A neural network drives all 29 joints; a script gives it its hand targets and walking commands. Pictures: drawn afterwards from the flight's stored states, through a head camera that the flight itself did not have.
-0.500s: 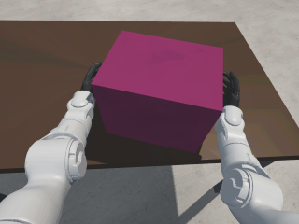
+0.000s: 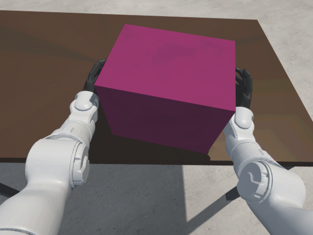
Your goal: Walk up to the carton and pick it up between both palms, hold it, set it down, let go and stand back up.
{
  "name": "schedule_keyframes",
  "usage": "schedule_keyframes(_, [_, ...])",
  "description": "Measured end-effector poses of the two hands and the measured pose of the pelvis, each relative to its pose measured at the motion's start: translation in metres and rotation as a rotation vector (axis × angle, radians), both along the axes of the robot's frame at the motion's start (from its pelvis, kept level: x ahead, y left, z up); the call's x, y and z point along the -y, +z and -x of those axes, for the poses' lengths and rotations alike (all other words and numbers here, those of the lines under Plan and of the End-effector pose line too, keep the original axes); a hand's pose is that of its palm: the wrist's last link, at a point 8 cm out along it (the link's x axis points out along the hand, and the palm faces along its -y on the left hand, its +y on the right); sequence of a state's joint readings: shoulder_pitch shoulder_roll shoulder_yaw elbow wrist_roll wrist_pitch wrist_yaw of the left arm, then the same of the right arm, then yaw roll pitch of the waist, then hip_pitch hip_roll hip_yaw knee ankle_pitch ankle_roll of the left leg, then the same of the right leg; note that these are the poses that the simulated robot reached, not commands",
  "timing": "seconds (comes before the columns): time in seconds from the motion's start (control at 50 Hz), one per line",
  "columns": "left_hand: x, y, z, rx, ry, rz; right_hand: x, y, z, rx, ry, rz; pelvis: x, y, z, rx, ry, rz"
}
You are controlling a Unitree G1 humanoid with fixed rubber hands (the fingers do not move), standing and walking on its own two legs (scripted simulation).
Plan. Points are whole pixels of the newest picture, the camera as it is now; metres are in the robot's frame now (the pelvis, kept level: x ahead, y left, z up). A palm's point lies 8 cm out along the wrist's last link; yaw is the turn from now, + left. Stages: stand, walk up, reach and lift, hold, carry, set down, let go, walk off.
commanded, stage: reach and lift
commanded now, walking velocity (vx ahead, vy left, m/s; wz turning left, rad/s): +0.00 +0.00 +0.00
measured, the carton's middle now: (167, 92) +0.48 -0.06 +0.06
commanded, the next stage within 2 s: none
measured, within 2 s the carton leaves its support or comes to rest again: leaves its support in 0.56 s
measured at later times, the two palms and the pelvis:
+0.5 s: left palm (92, 88) +0.48 +0.14 +0.10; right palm (239, 102) +0.41 -0.23 +0.08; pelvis +0.02 +0.01 +0.00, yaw +0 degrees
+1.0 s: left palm (71, 84) +0.43 +0.16 +0.16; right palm (246, 68) +0.42 -0.22 +0.18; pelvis +0.00 +0.01 +0.01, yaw +0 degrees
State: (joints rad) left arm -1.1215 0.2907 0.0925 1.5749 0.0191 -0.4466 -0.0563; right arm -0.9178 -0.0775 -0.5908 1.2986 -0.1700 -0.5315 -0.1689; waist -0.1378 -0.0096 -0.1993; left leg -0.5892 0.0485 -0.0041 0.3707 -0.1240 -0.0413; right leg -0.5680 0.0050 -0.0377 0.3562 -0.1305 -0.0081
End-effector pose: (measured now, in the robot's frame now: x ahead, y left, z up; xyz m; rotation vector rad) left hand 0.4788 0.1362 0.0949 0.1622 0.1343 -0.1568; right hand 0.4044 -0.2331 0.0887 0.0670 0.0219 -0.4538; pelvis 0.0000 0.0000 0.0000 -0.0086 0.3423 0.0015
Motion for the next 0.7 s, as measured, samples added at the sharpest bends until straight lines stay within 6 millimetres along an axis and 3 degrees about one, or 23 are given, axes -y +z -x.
schedule_keyframes(0.38, [0.001, 0.000, -0.006, -0.014, -0.015, -0.054, 0.001, -0.005, -0.005, -0.026, 0.001, -0.010, -0.010, -0.002, -0.016, -0.031, -0.002, 0.012])
schedule_keyframes(0.56, [-0.003, 0.006, 0.004, -0.008, 0.010, -0.073, -0.001, -0.003, -0.005, -0.027, 0.030, -0.036, -0.013, -0.001, -0.020, -0.005, 0.007, 0.018])
schedule_keyframes(0.7, [-0.007, 0.025, 0.019, 0.028, 0.058, -0.059, -0.002, 0.016, -0.009, 0.007, 0.078, -0.039, -0.014, 0.000, -0.017, 0.027, 0.011, 0.019])
